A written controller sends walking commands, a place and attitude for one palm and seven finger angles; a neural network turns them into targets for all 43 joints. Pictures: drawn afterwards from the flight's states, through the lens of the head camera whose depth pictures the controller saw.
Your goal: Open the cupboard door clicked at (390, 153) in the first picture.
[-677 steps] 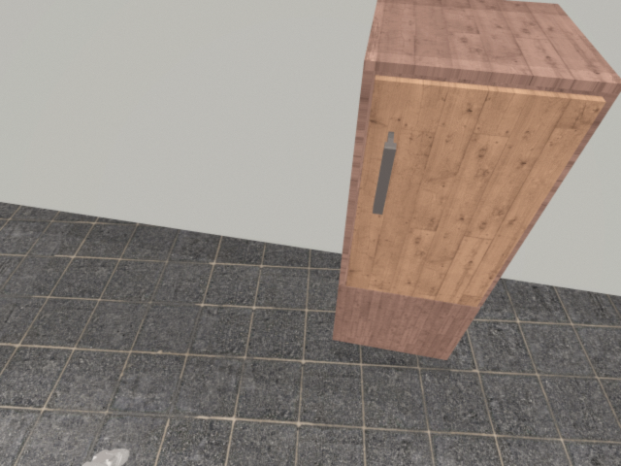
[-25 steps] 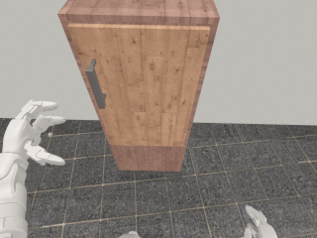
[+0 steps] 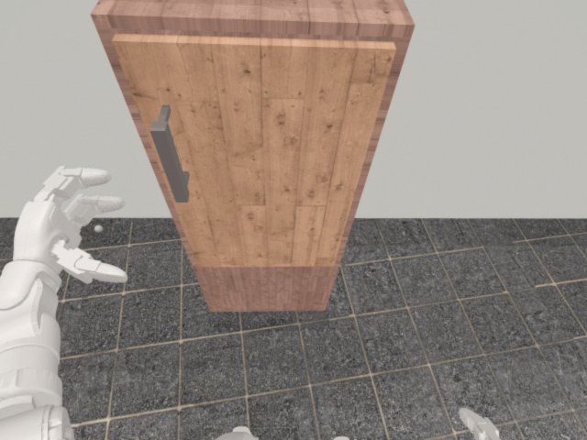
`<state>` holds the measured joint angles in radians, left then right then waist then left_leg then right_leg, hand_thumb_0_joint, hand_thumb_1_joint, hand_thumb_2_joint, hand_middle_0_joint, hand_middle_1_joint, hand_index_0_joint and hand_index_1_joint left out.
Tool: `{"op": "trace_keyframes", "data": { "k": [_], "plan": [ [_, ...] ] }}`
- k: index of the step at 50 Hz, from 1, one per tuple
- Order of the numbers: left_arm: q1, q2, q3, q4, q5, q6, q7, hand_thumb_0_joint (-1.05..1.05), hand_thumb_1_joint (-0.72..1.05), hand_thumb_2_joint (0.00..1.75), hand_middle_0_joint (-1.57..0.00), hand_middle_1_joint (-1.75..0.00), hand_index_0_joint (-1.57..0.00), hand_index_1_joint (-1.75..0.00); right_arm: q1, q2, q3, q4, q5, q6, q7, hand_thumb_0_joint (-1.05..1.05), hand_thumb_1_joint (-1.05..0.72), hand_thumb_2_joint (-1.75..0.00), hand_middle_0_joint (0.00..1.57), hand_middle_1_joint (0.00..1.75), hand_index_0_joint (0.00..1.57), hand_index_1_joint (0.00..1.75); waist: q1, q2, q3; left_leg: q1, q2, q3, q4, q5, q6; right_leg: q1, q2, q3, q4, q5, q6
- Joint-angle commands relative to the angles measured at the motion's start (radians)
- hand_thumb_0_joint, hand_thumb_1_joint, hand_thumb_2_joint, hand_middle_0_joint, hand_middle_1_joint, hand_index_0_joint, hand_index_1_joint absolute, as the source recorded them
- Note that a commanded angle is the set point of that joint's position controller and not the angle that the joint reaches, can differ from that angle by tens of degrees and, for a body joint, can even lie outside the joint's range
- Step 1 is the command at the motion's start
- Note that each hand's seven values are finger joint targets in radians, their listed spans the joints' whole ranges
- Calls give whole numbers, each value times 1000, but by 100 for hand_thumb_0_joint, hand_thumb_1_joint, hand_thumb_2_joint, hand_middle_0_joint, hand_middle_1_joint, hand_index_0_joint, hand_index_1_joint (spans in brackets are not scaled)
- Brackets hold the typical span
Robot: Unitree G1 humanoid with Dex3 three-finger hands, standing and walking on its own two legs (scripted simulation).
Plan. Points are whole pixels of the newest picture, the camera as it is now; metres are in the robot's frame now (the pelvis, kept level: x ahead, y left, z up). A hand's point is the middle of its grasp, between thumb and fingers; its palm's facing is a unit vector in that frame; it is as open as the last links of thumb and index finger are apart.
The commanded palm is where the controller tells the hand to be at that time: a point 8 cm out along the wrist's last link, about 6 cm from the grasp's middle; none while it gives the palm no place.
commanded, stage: move the hooked fingers beside the handle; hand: left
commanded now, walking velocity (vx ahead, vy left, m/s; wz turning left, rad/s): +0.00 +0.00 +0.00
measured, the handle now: (174, 156) +0.51 +0.20 +0.06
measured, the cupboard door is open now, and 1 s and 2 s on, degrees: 0 0 0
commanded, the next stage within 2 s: slide the fingers in behind the handle in 1.64 s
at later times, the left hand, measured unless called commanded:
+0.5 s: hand (112, 201) +0.42 +0.26 +0.07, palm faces +0.05 -1.00 -0.01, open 14.0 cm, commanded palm +0.40 +0.31 +0.07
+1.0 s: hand (130, 176) +0.46 +0.25 +0.07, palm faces +0.08 -1.00 -0.02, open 13.9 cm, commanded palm +0.43 +0.30 +0.07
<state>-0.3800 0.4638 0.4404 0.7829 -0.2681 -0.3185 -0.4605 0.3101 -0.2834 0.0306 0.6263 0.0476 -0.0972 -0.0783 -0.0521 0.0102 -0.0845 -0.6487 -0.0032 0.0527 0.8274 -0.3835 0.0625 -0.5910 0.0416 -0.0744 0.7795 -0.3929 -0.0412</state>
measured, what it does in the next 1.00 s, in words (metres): stands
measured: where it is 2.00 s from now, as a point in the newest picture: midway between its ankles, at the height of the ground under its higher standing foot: outside the picture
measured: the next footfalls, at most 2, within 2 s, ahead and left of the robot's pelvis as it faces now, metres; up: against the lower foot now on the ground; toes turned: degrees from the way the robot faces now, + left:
none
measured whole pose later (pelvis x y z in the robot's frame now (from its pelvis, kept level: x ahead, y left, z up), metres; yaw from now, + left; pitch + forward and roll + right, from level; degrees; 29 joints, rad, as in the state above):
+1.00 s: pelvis +0.00 +0.00 -0.01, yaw -2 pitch +17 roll -3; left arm -0.71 0.59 0.50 1.13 -0.15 -0.39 -0.36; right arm 0.42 -0.29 0.04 0.62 0.02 0.07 -0.04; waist -0.14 0.01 -0.10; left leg -0.79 0.03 0.07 0.91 -0.42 0.06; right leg -0.74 0.07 -0.06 0.85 -0.41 -0.05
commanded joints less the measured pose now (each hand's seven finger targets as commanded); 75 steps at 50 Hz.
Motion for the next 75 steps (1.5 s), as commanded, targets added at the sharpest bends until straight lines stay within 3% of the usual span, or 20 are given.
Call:
{"op": "trace_keyframes", "data": {
  "k": [1,7,13,18,21,24,28,36,40,42,45,46,50,53,54,57,63,67,70,75],
  "plan": [
    [-306,322,94,-225,-25,-84,40,0,-50,30,-30,-120,-30,-120,52,-157,-65,-112,-6,-27,-2,0,-90,-90,20,30,20,30,21,101,-355,291,24,-107,-95,399,-35,82,-6,58,-73,316,13],
    [-373,228,-6,-146,-3,-53,50,0,-50,30,-30,-120,-30,-120,62,-161,-64,-118,-2,0,5,0,-90,-90,20,30,20,30,-12,92,-282,295,36,-128,-107,368,-48,-15,-4,38,-77,242,10],
    [-470,211,-29,-160,4,-81,78,0,-50,30,-30,-120,-30,-120,81,-167,-67,-108,-9,20,11,0,-90,-90,20,30,20,30,-22,93,-317,355,51,-167,-103,395,-70,-76,2,28,-65,195,5],
    [-599,271,-2,-89,38,-114,118,0,-50,30,-30,-120,-30,-120,98,-178,-65,-76,-16,36,9,0,-90,-90,20,30,20,30,-35,109,-312,338,53,-191,-108,298,-78,-121,-1,28,-50,135,2],
    [-704,219,-67,-46,63,-131,131,0,-50,30,-30,-120,-30,-120,102,-175,-61,-61,-20,39,13,0,-90,-90,20,30,20,30,-60,162,-324,382,61,-225,-113,248,-91,-188,-6,24,-36,102,4],
    [-738,270,-34,23,75,-142,138,0,-50,30,-30,-120,-30,-120,121,-189,-62,-49,-25,49,14,0,-90,-90,20,30,20,30,-59,142,-351,371,61,-233,-107,226,-90,-194,-4,22,-25,93,1],
    [-752,264,-38,131,77,-134,140,0,-50,30,-30,-120,-30,-120,140,-196,-57,-43,-29,62,18,0,-90,-90,20,30,20,30,-68,99,-333,322,58,-228,-92,218,-80,-201,-1,22,-21,98,0],
    [-800,361,29,171,99,-140,162,0,-50,30,-30,-120,-30,-120,184,-198,-59,-52,-37,105,28,0,-90,-90,20,30,20,30,-69,66,-395,227,42,-157,-30,296,-49,-124,7,43,-10,176,12],
    [-830,422,58,138,114,-161,159,0,-50,30,-30,-120,-30,-120,199,-192,-55,-58,-37,124,29,0,-90,-90,20,30,20,30,-68,111,-452,210,36,-128,-3,348,-38,-69,10,61,0,246,15],
    [-745,447,86,151,120,-156,150,0,-50,30,-30,-120,-30,-120,205,-187,-59,-70,-36,131,29,0,-90,-90,20,30,20,30,-45,122,-460,185,32,-111,-1,373,-34,-19,10,69,0,288,14],
    [-725,436,76,148,104,-141,119,0,-50,30,-30,-120,-30,-120,204,-181,-58,-76,-29,143,29,0,-90,-90,20,30,20,30,-53,108,-440,154,31,-91,3,372,-23,15,13,80,-10,335,20],
    [-692,470,113,141,97,-137,113,0,-50,30,-30,-120,-30,-120,206,-184,-64,-81,-30,143,28,0,-90,-90,20,30,20,30,-39,88,-448,131,28,-88,-1,362,-20,53,13,84,-14,349,20],
    [-678,449,102,88,70,-139,72,0,-50,30,-30,-120,-30,-120,199,-174,-64,-88,-21,147,22,0,-90,-90,20,30,20,30,-47,103,-451,142,26,-72,0,393,-12,84,15,93,-21,416,23],
    [-674,382,48,79,54,-136,46,0,-50,30,-30,-120,-30,-120,188,-164,-61,-90,-14,150,22,0,-90,-90,20,30,20,30,-65,117,-407,153,24,-66,4,380,-6,52,16,96,-30,409,22],
    [-656,414,77,109,50,-129,43,0,-50,30,-30,-120,-30,-120,188,-172,-64,-84,-16,149,21,0,-90,-90,20,30,20,30,-58,79,-387,127,26,-70,0,353,-6,55,16,95,-34,394,25],
    [-673,379,32,154,49,-104,30,0,-50,30,-30,-120,-30,-120,174,-171,-58,-84,-7,149,15,0,-90,-90,20,30,20,30,-79,72,-322,75,21,-68,-6,269,-4,25,7,103,-49,331,28],
    [-803,363,6,70,55,-141,57,0,-50,30,-30,-120,-30,-120,169,-171,-59,-74,-16,134,15,0,-90,-90,20,30,20,30,-86,151,-411,189,26,-96,22,329,-14,-54,11,87,-18,297,17],
    [-806,395,36,89,66,-150,86,0,-50,30,-30,-120,-30,-120,166,-174,-57,-68,-17,131,18,0,-90,-90,20,30,20,30,-76,120,-465,196,28,-108,24,343,-21,-33,11,80,-3,298,21],
    [-794,411,34,141,88,-124,95,0,-50,30,-30,-120,-30,-120,166,-176,-51,-67,-17,137,20,0,-90,-90,20,30,20,30,-75,141,-419,175,29,-105,22,344,-22,-51,11,75,-1,298,20],
    [-689,428,69,133,88,-111,100,0,-50,30,-30,-120,-30,-120,176,-178,-55,-97,-20,146,25,0,-90,-90,20,30,20,30,-41,103,-459,180,31,-100,17,412,-25,2,15,69,6,355,19]
  ]
}}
